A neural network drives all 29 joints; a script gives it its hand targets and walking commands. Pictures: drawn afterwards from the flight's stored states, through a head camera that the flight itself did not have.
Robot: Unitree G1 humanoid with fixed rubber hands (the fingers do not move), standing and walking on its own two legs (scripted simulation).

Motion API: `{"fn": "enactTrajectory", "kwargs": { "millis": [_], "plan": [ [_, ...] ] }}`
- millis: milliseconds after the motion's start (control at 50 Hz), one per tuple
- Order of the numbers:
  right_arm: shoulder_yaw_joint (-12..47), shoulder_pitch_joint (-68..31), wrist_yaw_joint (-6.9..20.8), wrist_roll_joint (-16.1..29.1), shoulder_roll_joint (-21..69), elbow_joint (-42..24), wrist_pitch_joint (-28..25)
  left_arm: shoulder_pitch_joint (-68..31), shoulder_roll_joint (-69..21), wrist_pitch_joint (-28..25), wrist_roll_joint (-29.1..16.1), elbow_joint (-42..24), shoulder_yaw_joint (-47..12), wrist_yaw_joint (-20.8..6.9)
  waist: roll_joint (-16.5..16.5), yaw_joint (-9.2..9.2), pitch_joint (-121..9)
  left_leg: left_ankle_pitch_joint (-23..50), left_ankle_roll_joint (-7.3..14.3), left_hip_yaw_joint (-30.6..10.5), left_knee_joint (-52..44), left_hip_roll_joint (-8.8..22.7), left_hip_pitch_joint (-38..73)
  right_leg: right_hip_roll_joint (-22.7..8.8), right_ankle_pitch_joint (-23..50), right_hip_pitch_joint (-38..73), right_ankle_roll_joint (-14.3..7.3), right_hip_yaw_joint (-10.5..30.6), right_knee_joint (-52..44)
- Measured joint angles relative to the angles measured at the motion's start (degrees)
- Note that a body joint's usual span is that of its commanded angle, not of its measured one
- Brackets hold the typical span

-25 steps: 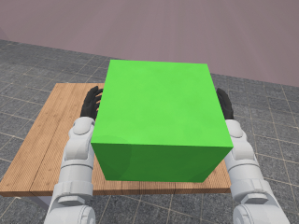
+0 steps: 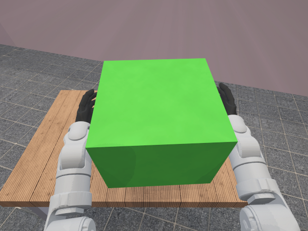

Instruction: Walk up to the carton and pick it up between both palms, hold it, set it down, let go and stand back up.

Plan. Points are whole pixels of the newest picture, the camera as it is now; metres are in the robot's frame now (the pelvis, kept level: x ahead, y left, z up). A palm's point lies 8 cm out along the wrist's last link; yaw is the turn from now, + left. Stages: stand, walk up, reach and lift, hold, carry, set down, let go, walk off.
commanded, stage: reach and lift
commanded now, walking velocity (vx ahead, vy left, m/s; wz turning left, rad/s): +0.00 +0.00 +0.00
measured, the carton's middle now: (157, 122) +0.36 -0.01 +0.12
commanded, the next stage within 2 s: hold in 0.66 s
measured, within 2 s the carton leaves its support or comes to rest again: neither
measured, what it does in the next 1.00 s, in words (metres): stands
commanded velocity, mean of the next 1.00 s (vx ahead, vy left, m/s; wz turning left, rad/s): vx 0.00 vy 0.00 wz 0.00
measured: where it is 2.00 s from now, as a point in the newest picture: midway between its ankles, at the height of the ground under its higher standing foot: outside the picture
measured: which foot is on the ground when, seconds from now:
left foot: down 0.00-1.00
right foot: down 0.00-1.00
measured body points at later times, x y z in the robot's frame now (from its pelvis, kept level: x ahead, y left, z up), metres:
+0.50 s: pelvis -0.01 -0.01 +0.00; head -0.03 -0.01 +0.45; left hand +0.37 +0.16 +0.17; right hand +0.37 -0.21 +0.16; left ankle +0.00 +0.15 -0.75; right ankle +0.02 -0.16 -0.75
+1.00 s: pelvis +0.00 +0.00 +0.00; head -0.04 +0.02 +0.45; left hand +0.38 +0.16 +0.18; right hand +0.37 -0.21 +0.18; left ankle +0.00 +0.15 -0.75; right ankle +0.02 -0.16 -0.75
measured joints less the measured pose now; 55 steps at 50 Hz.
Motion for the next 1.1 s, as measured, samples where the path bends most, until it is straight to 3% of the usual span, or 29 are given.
{"fn": "enactTrajectory", "kwargs": {
  "millis": [260,400,540,640,760,920,1100],
  "plan": [
    [1.5,0.7,0.9,3.5,-3.1,-2.0,1.7,0.9,-2.2,6.2,3.2,-7.5,-0.9,0.7,0.1,-1.03,-0.1,-1.8,-0.4,1.4,1.2,0.8,2.1,0.9,0.0,2.3,-0.4,1.3,-1.1],
    [2.0,-0.9,0.8,3.2,-3.7,-0.5,3.7,-0.1,-3.0,7.4,4.1,-6.0,0.6,-0.2,1.0,-0.28,1.3,-0.8,-0.6,1.6,0.1,1.5,2.8,1.5,0.2,2.1,-0.6,1.6,-0.4],
    [0.8,-4.5,0.0,1.4,-2.2,-0.2,4.1,-3.0,-1.3,5.7,2.0,-3.5,2.3,-0.7,1.9,0.80,0.0,0.8,-0.2,0.3,-0.8,1.0,0.7,1.0,0.4,0.0,-0.6,0.4,0.2],
    [-0.8,-7.1,-0.1,-0.5,-0.5,3.5,4.8,-5.5,-0.2,6.2,2.7,0.2,4.5,-3.1,1.0,1.14,-0.7,1.1,-0.2,-0.3,-1.4,0.4,1.3,0.4,0.2,0.7,-0.5,-0.2,0.2],
    [-1.9,-7.1,0.2,-0.5,0.2,4.7,4.1,-5.9,0.5,6.9,3.0,0.4,3.9,-3.4,-1.0,0.08,-1.0,0.4,-0.2,-0.5,-0.5,0.0,1.6,0.0,0.1,1.7,-0.2,-0.4,-0.3],
    [0.3,-5.7,0.5,3.9,-2.6,3.2,3.8,-4.0,-0.8,9.5,4.1,-5.1,1.2,-1.2,-0.8,-1.47,-1.0,-1.4,-0.3,1.0,1.6,0.5,1.4,0.6,0.2,1.9,-0.9,1.1,-0.7],
    [2.2,-7.6,0.5,4.5,-5.0,4.3,5.5,-5.4,-2.5,11.2,5.3,-4.4,2.6,-0.9,1.8,0.13,-0.3,-1.1,-0.3,1.5,1.0,1.2,2.2,1.3,0.2,1.9,-0.4,1.7,-0.3]
  ]
}}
